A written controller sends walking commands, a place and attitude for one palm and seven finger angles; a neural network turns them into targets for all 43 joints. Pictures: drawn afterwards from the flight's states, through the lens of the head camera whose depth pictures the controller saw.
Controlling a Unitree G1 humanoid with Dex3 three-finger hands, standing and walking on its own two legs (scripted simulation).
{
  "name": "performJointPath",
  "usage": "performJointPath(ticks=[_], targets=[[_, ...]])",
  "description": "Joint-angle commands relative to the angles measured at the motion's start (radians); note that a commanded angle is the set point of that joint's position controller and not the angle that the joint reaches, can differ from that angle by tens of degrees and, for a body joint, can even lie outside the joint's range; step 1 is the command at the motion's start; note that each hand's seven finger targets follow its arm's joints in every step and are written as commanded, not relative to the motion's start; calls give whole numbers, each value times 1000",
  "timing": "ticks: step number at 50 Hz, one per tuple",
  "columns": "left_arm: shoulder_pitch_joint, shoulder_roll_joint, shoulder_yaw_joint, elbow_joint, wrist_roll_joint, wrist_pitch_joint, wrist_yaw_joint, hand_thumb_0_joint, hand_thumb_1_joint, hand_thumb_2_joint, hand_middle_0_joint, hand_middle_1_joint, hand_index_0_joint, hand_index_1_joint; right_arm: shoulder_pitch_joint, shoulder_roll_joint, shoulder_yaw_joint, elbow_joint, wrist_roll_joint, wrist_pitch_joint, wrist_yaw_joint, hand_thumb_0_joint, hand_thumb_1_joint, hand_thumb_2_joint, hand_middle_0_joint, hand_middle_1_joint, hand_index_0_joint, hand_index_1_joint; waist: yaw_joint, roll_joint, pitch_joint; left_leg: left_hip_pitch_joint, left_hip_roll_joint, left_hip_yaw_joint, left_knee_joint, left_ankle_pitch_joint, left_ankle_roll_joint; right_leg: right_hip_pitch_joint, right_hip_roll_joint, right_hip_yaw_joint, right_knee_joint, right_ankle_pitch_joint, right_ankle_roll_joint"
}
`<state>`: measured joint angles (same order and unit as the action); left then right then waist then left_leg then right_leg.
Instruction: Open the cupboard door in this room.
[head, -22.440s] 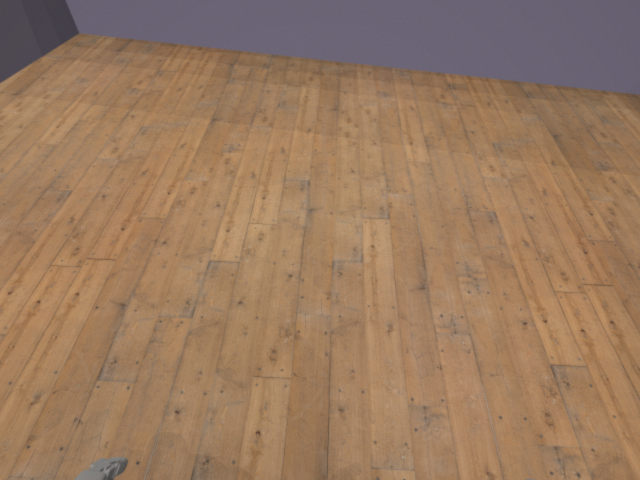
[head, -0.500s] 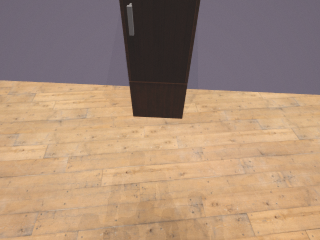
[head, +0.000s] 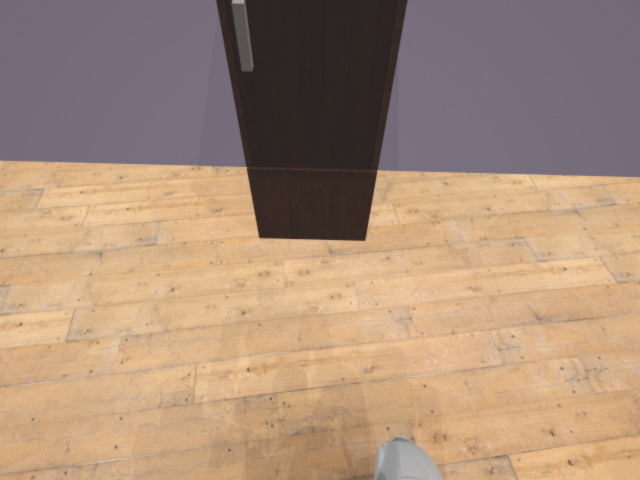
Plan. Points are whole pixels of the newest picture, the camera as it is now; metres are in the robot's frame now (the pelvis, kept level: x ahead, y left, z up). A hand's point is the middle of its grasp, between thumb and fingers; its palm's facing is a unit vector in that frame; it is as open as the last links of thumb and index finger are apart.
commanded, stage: take the last steps up to it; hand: left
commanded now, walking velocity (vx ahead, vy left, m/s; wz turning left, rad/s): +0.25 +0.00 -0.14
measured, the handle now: (244, 32) +0.99 +0.23 +0.06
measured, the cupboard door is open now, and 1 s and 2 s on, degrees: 0 0 0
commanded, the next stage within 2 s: come to a stop and stand still in 1.00 s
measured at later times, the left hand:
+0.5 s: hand (232, 434) +0.20 +0.14 -0.17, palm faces +0.09 -0.97 -0.21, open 7.2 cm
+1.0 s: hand (217, 319) +0.39 +0.21 -0.17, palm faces +0.06 -0.98 -0.18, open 7.3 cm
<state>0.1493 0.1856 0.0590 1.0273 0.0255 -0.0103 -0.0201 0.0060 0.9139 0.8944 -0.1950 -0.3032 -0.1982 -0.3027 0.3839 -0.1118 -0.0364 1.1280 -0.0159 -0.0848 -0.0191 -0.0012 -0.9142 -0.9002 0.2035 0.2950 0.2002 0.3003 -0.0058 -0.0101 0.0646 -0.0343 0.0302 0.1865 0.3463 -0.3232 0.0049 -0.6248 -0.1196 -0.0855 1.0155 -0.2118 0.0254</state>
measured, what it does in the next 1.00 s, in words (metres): walks ahead: right foot, then left foot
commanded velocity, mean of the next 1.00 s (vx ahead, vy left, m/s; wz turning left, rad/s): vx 0.25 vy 0.02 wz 0.01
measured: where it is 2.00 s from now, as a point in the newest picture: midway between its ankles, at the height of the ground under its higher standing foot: (312, 403)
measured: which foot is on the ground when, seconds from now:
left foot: down 0.00-0.16, up 0.18-0.64, down 0.66-1.00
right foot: up 0.00-0.12, down 0.14-0.68, up 0.70-1.00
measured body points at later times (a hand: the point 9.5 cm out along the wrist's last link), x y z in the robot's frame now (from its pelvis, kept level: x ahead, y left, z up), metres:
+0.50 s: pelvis +0.19 -0.05 +0.00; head +0.21 -0.05 +0.45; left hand +0.20 +0.20 -0.15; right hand +0.27 -0.28 -0.15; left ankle +0.24 +0.10 -0.69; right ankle +0.20 -0.13 -0.74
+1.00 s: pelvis +0.34 +0.02 +0.00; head +0.36 +0.03 +0.45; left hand +0.38 +0.26 -0.15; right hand +0.32 -0.20 -0.15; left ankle +0.30 +0.10 -0.74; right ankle +0.40 -0.11 -0.68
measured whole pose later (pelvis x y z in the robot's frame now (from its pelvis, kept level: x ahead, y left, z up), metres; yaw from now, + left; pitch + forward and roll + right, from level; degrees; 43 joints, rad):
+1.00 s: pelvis +0.34 +0.02 +0.00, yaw +1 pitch -1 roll +1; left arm 0.20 0.18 0.06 1.07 0.03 0.00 0.00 0.00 0.92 0.89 -0.20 -0.30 -0.20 -0.30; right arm 0.35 -0.13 -0.04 1.13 -0.01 -0.07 -0.02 -0.01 -0.93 -0.90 0.20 0.30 0.20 0.30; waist 0.01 -0.04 0.05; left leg -0.06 0.00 0.21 0.32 -0.25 0.05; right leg -0.55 -0.11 -0.06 0.99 -0.23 0.03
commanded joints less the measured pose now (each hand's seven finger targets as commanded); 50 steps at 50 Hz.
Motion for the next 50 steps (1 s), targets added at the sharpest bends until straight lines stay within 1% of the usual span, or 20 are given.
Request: performJointPath(ticks=[1,3,5,6,7,8,9,11,13,15,27,30,32,33,34,35,38,40,45,50], targets=[[-57,-3,-6,-80,-7,-13,-9,0,900,900,-200,-300,-200,-300,47,-151,-38,-22,-5,-5,-7,0,-900,-900,200,300,200,300,-9,125,75,-47,237,-59,-132,486,103,89,16,-38,-292,78,-16],[-27,14,-3,-74,-4,-19,-5,0,900,900,-200,-300,-200,-300,48,-169,-46,-10,-5,3,-6,0,-900,-900,200,300,200,300,8,125,39,-3,247,-57,-54,629,95,181,54,-57,-348,73,-41],[148,55,6,-21,2,-34,4,0,900,900,-200,-300,-200,-300,20,-184,-45,-10,-1,10,-8,0,-900,-900,200,300,200,300,86,98,-49,-12,228,-40,182,772,58,418,89,-74,-452,134,-57],[291,110,22,25,7,-49,10,0,900,900,-200,-300,-200,-300,20,-177,-43,-8,4,10,0,0,-900,-900,200,300,200,300,153,14,-143,-106,176,-23,402,645,27,641,56,-39,-497,232,-67],[385,225,50,53,13,-61,24,0,900,900,-200,-300,-200,-300,81,-107,-32,-22,18,9,9,0,-900,-900,200,300,200,300,157,-236,-271,-346,43,-10,726,76,-4,868,-213,297,-510,476,-154],[385,275,49,51,-13,-55,29,0,900,900,-200,-300,-200,-300,71,-100,-24,-56,24,21,2,0,-900,-900,200,300,200,300,123,-235,-261,-446,-19,-117,970,-282,-7,830,-359,480,-589,708,-248],[287,256,48,26,-14,-60,31,0,900,900,-200,-300,-200,-300,45,-89,-24,-51,21,32,2,0,-900,-900,200,300,200,300,107,-232,-255,-459,35,-218,1029,-226,-3,725,-351,461,-638,502,-245],[133,158,24,-14,-17,-56,32,0,900,900,-200,-300,-200,-300,-41,-100,-29,-56,4,44,10,0,-900,-900,200,300,200,300,56,-53,-87,-492,98,-224,1007,-58,-5,504,-264,341,-712,184,-191],[67,117,14,-24,-10,-64,35,0,900,900,-200,-300,-200,-300,-5,-82,-25,-40,-6,59,16,0,-900,-900,200,300,200,300,1,-76,-74,-432,118,-205,919,13,-19,381,-217,222,-757,105,-157],[66,101,11,-17,-6,-66,32,0,900,900,-200,-300,-200,-300,15,-78,-24,-33,-10,74,20,0,-900,-900,200,300,200,300,-18,-100,-78,-416,116,-177,838,39,-37,338,-180,150,-789,53,-144],[227,132,11,68,0,-69,25,0,900,900,-200,-300,-200,-300,-269,-100,-16,-148,-6,56,47,0,-900,-900,200,300,200,300,59,-86,3,-452,94,-107,338,41,-37,529,-219,128,-820,42,-178],[220,143,15,77,-1,-56,25,0,900,900,-200,-300,-200,-300,-233,-106,-15,-146,-4,48,45,0,-900,-900,200,300,200,300,32,-89,3,-305,62,-58,219,49,-25,492,-196,77,-761,36,-153],[205,119,10,76,-8,-48,24,0,900,900,-200,-300,-200,-300,-118,-136,-20,-104,-6,35,35,0,-900,-900,200,300,200,300,-24,-15,-32,-49,49,-35,85,99,-13,366,-120,4,-613,41,-104],[213,84,4,64,-9,-46,17,0,900,900,-200,-300,-200,-300,-15,-211,-39,-79,-12,29,25,0,-900,-900,200,300,200,300,-64,153,-76,124,178,-212,30,59,40,216,-35,-58,-395,-36,-59],[187,39,-10,30,-10,-50,11,0,900,900,-200,-300,-200,-300,91,-297,-60,-58,-17,31,19,0,-900,-900,200,300,200,300,-102,350,-95,206,381,-486,-90,42,139,36,63,-122,-134,-344,-23],[131,55,-10,8,-1,-45,21,0,900,900,-200,-300,-200,-300,115,-288,-57,-39,-13,37,9,0,-900,-900,200,300,200,300,-116,311,-76,156,417,-526,-131,13,177,-17,46,-19,36,-384,-33],[118,42,-4,30,0,-47,7,0,900,900,-200,-300,-200,-300,-21,-175,-28,-70,-3,23,4,0,-900,-900,200,300,200,300,-36,80,8,-10,339,-350,-150,135,152,-9,-25,46,116,-189,-35],[178,4,-2,50,4,-31,10,0,900,900,-200,-300,-200,-300,-34,-134,-26,-72,-4,8,-1,0,-900,-900,200,300,200,300,-3,79,-17,-35,284,-226,-153,295,127,35,-19,41,114,-97,-17],[164,0,0,37,0,-6,14,0,900,900,-200,-300,-200,-300,-12,-132,-17,-54,2,-2,-8,0,-900,-900,200,300,200,300,24,101,-9,-21,259,-147,-150,513,141,2,-13,45,78,-16,5],[27,-1,-9,-18,-3,-3,12,0,900,900,-200,-300,-200,-300,46,-134,-23,-18,-7,6,-10,0,-900,-900,200,300,200,300,-7,111,33,8,259,-116,-115,596,149,32,-3,10,-167,-12,-6]])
